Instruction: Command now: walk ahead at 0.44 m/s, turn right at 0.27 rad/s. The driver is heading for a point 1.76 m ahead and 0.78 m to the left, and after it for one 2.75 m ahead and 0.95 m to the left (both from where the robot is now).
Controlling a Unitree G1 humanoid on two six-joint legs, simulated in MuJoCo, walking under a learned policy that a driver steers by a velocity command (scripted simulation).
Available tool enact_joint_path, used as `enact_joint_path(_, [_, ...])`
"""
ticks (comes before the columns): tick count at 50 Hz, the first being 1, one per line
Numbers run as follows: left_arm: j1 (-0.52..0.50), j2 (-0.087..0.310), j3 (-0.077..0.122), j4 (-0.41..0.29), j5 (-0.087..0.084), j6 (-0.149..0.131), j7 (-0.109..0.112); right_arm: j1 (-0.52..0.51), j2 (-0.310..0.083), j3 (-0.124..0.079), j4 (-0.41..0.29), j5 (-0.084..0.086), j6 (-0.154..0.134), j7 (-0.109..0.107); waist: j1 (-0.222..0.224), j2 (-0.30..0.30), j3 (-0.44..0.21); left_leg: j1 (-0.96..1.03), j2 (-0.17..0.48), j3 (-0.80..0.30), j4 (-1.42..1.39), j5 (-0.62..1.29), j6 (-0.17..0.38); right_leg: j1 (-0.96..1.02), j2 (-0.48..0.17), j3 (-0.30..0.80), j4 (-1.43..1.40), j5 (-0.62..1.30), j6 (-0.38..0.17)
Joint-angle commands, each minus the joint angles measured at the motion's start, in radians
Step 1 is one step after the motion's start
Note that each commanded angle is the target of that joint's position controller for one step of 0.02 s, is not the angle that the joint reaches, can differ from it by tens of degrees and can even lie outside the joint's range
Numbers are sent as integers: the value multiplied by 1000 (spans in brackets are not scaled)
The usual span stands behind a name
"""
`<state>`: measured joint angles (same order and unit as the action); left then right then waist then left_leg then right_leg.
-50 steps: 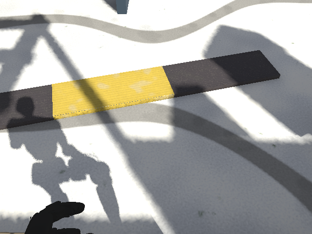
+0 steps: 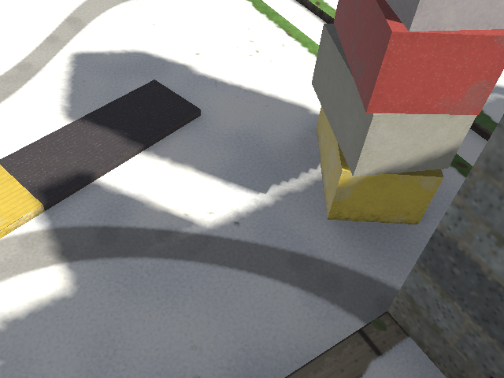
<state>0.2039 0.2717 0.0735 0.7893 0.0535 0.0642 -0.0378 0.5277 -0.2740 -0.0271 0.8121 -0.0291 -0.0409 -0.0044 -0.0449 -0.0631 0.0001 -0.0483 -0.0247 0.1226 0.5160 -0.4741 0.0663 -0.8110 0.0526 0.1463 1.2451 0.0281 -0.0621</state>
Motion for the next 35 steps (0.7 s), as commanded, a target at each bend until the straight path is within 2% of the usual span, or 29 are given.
enact_joint_path(1, [-171,40,8,-71,19,-33,0,201,-128,-27,54,-7,-13,-11,-55,180,122,182,248,-241,-22,771,72,-267,17,-19,-54,-42,-28])
enact_joint_path(4, [-241,33,1,-52,20,-54,0,245,-130,-26,96,-23,-9,-20,-73,183,128,270,272,-292,21,833,124,-328,-5,-87,-105,-131,-38])
enact_joint_path(5, [-293,28,2,-60,18,-70,3,303,-105,-23,134,-28,-18,-28,-100,193,150,409,285,-362,55,726,142,-470,-58,24,-165,-53,-35])
enact_joint_path(6, [-344,34,-2,-62,14,-83,4,309,-95,-23,141,-36,-18,-30,-105,184,152,459,301,-388,63,686,158,-535,-80,7,-184,-56,-33])
enact_joint_path(7, [-439,47,-5,-93,2,-100,4,310,-94,-24,141,-33,-26,-28,-131,143,176,444,267,-370,44,569,164,-552,-94,-63,-318,-7,-22])
enact_joint_path(8, [-490,42,-17,-114,-2,-119,-4,244,-46,-12,144,-24,-44,-30,-100,106,210,274,233,-330,16,486,135,-373,-142,-91,-498,198,-7])
enact_joint_path(9, [-481,-3,-35,-112,-26,-127,-21,155,-36,-6,126,-15,-56,-20,-90,68,216,-10,198,-297,-42,342,115,-55,-128,-166,-629,432,-11])
enact_joint_path(10, [-416,-30,-44,-80,-42,-125,-38,61,-23,-1,115,3,-58,-11,-48,50,214,-248,165,-256,-62,246,94,276,-127,-151,-734,562,-11])
enact_joint_path(11, [-330,-14,-39,-44,-50,-114,-40,36,-69,-14,110,15,-56,-10,-23,65,188,-319,164,-254,-57,207,90,459,-116,-144,-719,621,1])
enact_joint_path(12, [-274,6,-36,-4,-63,-96,-29,14,-82,-17,115,10,-47,-14,-7,96,202,-254,159,-251,-11,246,85,466,-127,-126,-742,557,16])
enact_joint_path(13, [-229,35,-30,26,-56,-89,-12,37,-71,-13,122,3,-43,-14,-15,70,205,-137,138,-246,97,276,81,442,-141,-114,-832,525,24])
enact_joint_path(14, [-148,32,-28,67,-41,-95,4,88,-63,-13,152,-6,-31,-19,-11,56,158,-57,116,-238,243,339,79,500,-144,-110,-895,522,26])
enact_joint_path(15, [11,63,-13,121,-37,-100,22,109,-88,-19,170,-15,-16,-19,50,66,81,-19,108,-244,450,496,83,633,-130,-128,-923,457,27])
enact_joint_path(16, [167,105,5,178,-11,-110,26,136,-80,-26,203,-2,2,-28,122,53,7,-140,79,-227,762,431,71,875,-161,-106,-941,487,39])
enact_joint_path(17, [247,159,22,203,4,-115,26,155,-53,-37,218,19,2,-33,146,-69,-71,-275,-52,-177,1101,-159,48,1043,-206,-98,-859,532,34])
enact_joint_path(18, [284,179,12,198,9,-133,17,410,33,-31,239,65,0,-39,2,-212,-261,-580,-41,-258,1375,-461,18,1398,-399,11,-399,1048,0])
enact_joint_path(19, [283,139,11,177,-39,-129,2,381,-13,-32,240,73,-10,-50,51,-180,-346,-671,0,-290,1360,-302,20,1379,-467,129,-418,967,-50])
enact_joint_path(20, [244,131,16,161,-47,-126,3,270,-31,-34,205,63,-2,-47,80,-196,-325,-707,31,-231,1282,-180,5,1201,-497,247,-661,328,-105])
enact_joint_path(21, [140,93,11,136,-33,-124,16,146,-39,-38,189,16,17,-35,62,-128,-195,-663,52,-186,1251,-53,4,936,-454,273,-832,-122,-123])
enact_joint_path(22, [65,64,-2,102,-30,-136,22,62,-64,-49,158,-11,26,-15,31,-101,-115,-601,81,-209,1081,100,8,745,-441,234,-879,-228,-133])
enact_joint_path(23, [43,59,-1,114,-27,-149,32,-9,-47,-53,151,-33,35,-5,19,-86,-48,-534,102,-235,1004,173,10,592,-432,196,-888,-148,-128])
enact_joint_path(24, [67,62,0,124,-24,-161,31,-47,2,-44,141,-26,50,5,1,-61,29,-503,108,-218,899,201,2,449,-394,114,-917,-121,-134])
enact_joint_path(25, [61,55,5,143,-33,-177,33,-73,38,-37,135,-26,55,13,-18,-54,36,-481,112,-226,808,261,-13,397,-368,91,-920,-109,-143])
enact_joint_path(28, [129,64,5,156,-37,-178,41,-163,7,-45,96,-41,68,15,-8,-28,8,-576,112,-231,747,281,-21,473,-422,76,-884,169,-197])
enact_joint_path(30, [128,73,8,146,-25,-174,34,-188,-5,-45,91,-33,76,24,-23,-33,-16,-580,101,-196,769,407,1,490,-408,3,-853,201,-173])
enact_joint_path(31, [145,71,7,140,-27,-172,31,-205,-15,-51,88,-25,78,32,-23,8,-8,-602,96,-205,754,446,5,494,-399,-14,-849,129,-152])
enact_joint_path(32, [159,4,-4,173,-46,-178,36,-277,-20,-59,72,-26,72,43,-20,37,20,-683,117,-272,616,628,14,563,-331,-63,-838,-109,-96])
enact_joint_path(33, [183,5,-7,176,-38,-181,41,-327,-18,-62,64,-23,69,50,12,-3,41,-737,99,-268,573,686,17,613,-330,-58,-832,-233,-82])
enact_joint_path(35, [220,12,-10,187,-33,-188,53,-403,-21,-66,48,-15,60,56,37,30,96,-757,82,-252,449,798,11,602,-320,-102,-815,-340,-84])
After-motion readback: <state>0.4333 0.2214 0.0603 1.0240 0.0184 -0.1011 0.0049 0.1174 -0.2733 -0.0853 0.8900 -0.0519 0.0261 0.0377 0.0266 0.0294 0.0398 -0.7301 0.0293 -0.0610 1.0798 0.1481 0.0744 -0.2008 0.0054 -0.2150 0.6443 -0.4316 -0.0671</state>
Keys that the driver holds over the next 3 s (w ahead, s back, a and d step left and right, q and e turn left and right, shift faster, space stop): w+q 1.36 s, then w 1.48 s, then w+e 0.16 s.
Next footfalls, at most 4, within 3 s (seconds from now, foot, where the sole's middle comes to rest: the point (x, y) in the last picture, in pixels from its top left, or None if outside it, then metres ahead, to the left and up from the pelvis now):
0.34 right None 0.42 -0.16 -0.93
1.00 left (179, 368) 0.68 0.16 -1.11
1.42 right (201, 292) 0.97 0.09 -1.11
1.90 left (113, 288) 0.99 0.41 -1.11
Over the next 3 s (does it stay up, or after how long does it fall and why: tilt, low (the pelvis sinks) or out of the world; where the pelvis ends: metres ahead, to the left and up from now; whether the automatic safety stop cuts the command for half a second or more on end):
stays up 1.35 0.66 -0.34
